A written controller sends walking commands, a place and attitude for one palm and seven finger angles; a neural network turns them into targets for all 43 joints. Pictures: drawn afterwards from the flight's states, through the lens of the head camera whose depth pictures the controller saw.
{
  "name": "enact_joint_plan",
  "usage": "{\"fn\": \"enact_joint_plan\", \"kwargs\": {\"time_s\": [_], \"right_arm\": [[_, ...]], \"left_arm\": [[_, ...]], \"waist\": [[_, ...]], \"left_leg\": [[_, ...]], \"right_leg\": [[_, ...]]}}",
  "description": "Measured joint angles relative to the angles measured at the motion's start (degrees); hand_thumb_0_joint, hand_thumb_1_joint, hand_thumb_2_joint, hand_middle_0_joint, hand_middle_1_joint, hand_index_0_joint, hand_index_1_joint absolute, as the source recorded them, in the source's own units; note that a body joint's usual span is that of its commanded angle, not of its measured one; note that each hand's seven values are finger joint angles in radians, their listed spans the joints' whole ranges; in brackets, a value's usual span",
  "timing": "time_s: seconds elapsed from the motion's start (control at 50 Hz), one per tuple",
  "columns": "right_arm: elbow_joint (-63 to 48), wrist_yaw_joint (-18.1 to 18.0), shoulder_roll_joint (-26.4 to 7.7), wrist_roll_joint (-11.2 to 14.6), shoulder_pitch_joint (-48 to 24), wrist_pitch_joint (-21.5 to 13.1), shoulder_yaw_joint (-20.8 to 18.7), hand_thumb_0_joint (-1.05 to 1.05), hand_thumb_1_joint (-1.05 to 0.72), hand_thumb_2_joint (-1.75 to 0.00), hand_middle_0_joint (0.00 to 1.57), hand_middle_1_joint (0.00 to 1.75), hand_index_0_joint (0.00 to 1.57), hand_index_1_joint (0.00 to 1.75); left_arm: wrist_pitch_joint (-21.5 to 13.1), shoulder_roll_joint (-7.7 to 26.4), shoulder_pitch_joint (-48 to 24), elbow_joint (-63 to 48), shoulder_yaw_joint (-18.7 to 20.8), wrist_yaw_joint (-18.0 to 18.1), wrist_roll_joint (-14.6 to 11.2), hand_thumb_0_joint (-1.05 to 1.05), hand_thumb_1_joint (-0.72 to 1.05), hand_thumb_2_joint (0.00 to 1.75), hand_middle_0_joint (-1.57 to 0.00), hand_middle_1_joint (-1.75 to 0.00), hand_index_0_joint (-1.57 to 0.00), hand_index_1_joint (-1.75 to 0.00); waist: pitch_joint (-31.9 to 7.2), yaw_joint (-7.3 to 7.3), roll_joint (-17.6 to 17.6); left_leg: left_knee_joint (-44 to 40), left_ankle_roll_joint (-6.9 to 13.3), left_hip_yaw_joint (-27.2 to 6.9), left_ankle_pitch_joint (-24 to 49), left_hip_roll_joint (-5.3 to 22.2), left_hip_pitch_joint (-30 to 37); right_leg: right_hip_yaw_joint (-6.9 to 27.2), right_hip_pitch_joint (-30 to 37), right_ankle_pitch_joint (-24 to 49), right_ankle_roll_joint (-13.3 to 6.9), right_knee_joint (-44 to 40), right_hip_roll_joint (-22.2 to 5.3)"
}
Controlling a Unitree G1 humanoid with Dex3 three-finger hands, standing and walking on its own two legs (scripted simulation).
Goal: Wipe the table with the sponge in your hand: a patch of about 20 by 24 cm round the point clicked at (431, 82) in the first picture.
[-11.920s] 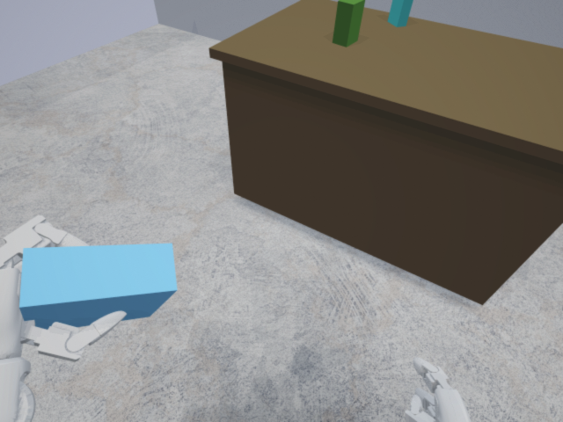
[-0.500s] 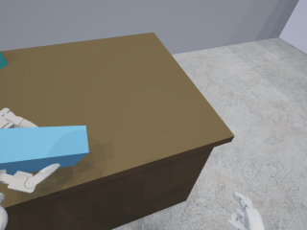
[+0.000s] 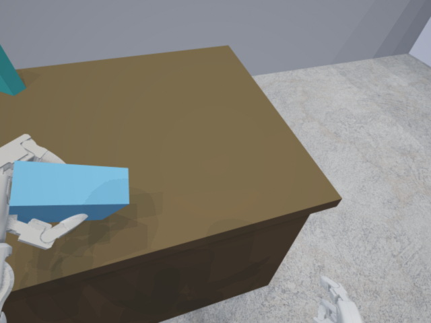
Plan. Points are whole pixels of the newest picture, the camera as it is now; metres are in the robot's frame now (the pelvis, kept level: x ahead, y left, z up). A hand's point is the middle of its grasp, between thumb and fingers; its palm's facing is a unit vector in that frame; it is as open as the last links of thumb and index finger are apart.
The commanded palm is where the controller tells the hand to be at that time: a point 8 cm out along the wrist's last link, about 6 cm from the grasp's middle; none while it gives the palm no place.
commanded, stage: look again from close up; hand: left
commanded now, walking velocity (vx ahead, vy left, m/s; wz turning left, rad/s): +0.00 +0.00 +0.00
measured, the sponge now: (84, 196) +0.25 +0.23 +0.16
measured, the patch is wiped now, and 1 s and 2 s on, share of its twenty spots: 0.00 0.00 0.00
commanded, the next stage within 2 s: shuffle to correct the standing spot in 0.28 s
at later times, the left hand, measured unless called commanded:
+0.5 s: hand (59, 177) +0.27 +0.27 +0.17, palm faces +0.35 -0.83 -0.44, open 9.6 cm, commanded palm +0.19 +0.29 +0.18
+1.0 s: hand (30, 231) +0.18 +0.27 +0.16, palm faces +0.32 -0.87 -0.38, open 9.6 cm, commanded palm +0.12 +0.32 +0.18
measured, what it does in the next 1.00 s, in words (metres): shifts its weight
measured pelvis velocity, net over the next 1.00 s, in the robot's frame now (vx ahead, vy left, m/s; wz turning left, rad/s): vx -0.05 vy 0.04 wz -0.03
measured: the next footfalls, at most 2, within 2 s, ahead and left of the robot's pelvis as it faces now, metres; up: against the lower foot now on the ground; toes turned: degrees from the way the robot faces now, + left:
right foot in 1.16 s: +0.00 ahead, -0.05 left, +0.00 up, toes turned -1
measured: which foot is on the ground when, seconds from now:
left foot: down 0.00-1.00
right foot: down 0.00-1.00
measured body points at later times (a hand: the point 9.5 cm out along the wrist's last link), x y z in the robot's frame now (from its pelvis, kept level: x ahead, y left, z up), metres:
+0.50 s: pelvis +0.02 +0.02 +0.00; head +0.08 +0.04 +0.44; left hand +0.24 +0.31 +0.19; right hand +0.21 -0.21 -0.07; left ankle +0.01 +0.12 -0.74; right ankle +0.04 -0.12 -0.74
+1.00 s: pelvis -0.05 +0.04 -0.02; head +0.01 +0.08 +0.42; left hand +0.16 +0.31 +0.18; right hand +0.13 -0.19 -0.09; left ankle -0.04 +0.13 -0.74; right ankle +0.04 -0.11 -0.74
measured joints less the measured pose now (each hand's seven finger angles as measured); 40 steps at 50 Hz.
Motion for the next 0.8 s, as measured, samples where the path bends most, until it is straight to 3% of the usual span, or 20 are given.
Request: {"fn": "enact_joint_plan", "kwargs": {"time_s": [0.06,0.12,0.2,0.28,0.36,0.48,0.58,0.66,0.8], "right_arm": [[1.46,1.42,-0.75,0.24,-2.96,-0.1,0.03,0.02,-0.9,-0.9,0.21,0.3,0.2,0.3],[0.42,3.42,-1.63,1.06,-4.18,-0.55,-0.63,0.02,-0.9,-0.9,0.21,0.3,0.2,0.3],[-1.0,4.43,-2.14,1.2,-3.2,-0.97,-1.22,0.02,-0.9,-0.9,0.21,0.3,0.2,0.3],[-0.91,3.43,-0.72,0.58,-2.19,-0.5,-0.62,0.02,-0.91,-0.9,0.2,0.3,0.2,0.3],[-1.39,2.56,0.14,0.59,-2.06,-0.38,-0.02,0.02,-0.9,-0.9,0.2,0.3,0.2,0.3],[-1.76,2.79,-0.63,0.29,-4.67,-1.68,-0.07,0.02,-0.9,-0.9,0.2,0.3,0.2,0.3],[-2.76,3.21,-0.65,0.1,-7.23,-1.39,-0.28,0.02,-0.9,-0.9,0.2,0.3,0.2,0.3],[-4.0,2.94,0.42,0.12,-8.37,0.23,-0.02,0.02,-0.9,-0.9,0.2,0.3,0.2,0.3],[-5.87,2.89,1.13,-0.32,-7.52,0.05,1.28,0.01,-0.9,-0.9,0.21,0.3,0.2,0.3]], "left_arm": [[-1.56,4.21,-11.69,8.86,4.51,-0.33,-1.13,0.0,-0.44,1.0,-0.79,-1.34,-0.79,-1.34],[-1.1,1.46,-9.86,9.53,6.35,0.61,-3.22,0.0,-0.44,1.0,-0.79,-1.34,-0.79,-1.34],[-0.61,-5.33,2.92,1.17,-1.05,-0.71,-2.81,0.0,-0.44,1.0,-0.79,-1.34,-0.79,-1.34],[-0.91,-5.3,10.24,-2.61,-6.31,-2.63,-2.15,0.0,-0.44,1.0,-0.79,-1.34,-0.79,-1.34],[-0.3,-2.15,8.28,-2.49,-3.49,-1.47,-2.69,0.0,-0.44,1.0,-0.8,-1.34,-0.79,-1.34],[-0.99,-0.77,3.44,-5.32,2.51,1.13,-3.38,-0.01,-0.44,1.0,-0.8,-1.34,-0.79,-1.34],[-3.37,-1.77,5.39,-8.76,1.23,1.17,-3.28,0.0,-0.44,1.0,-0.8,-1.34,-0.79,-1.34],[-3.39,-1.42,7.58,-7.11,0.25,0.01,-3.04,0.0,-0.45,1.0,-0.8,-1.34,-0.79,-1.34],[-2.54,-1.65,6.11,-5.44,1.33,-0.82,-2.65,-0.01,-0.45,1.0,-0.8,-1.34,-0.79,-1.34]], "waist": [[3.23,1.59,-0.69],[3.77,0.47,0.49],[2.9,-1.58,1.65],[2.81,-2.55,-0.77],[4.32,-1.84,-2.95],[5.73,-1.2,-2.26],[4.8,-1.2,-1.73],[4.6,-0.9,-2.55],[7.47,1.33,-3.38]], "left_leg": [[0.19,-0.31,0.65,0.45,-0.16,-0.47],[-0.56,0.04,2.3,0.49,0.0,-0.28],[-1.03,0.67,3.7,-0.55,-0.01,0.71],[-0.93,0.71,3.64,-1.52,-0.19,1.46],[-0.4,0.64,2.99,-2.04,-0.18,1.7],[1.26,1.18,2.46,-2.84,-0.25,0.89],[1.67,2.18,3.17,-2.66,-1.33,-0.29],[1.93,2.88,3.97,-2.09,-2.51,-1.09],[6.79,3.2,4.08,-2.48,-2.84,-4.27]], "right_leg": [[0.65,-1.69,-0.36,-0.49,2.11,-0.2],[2.28,-2.3,0.15,-0.17,1.68,0.06],[3.67,-1.65,-0.2,0.57,0.87,0.16],[3.64,-1.12,-1.53,0.69,1.59,-0.03],[3.0,-0.55,-2.21,0.62,1.96,-0.09],[2.48,-0.07,-1.85,1.2,1.31,-0.23],[3.2,-1.66,-1.61,2.14,2.28,-1.32],[4.0,-3.64,-2.06,2.5,4.74,-2.5],[2.79,-7.18,-3.71,0.97,11.23,-3.44]]}}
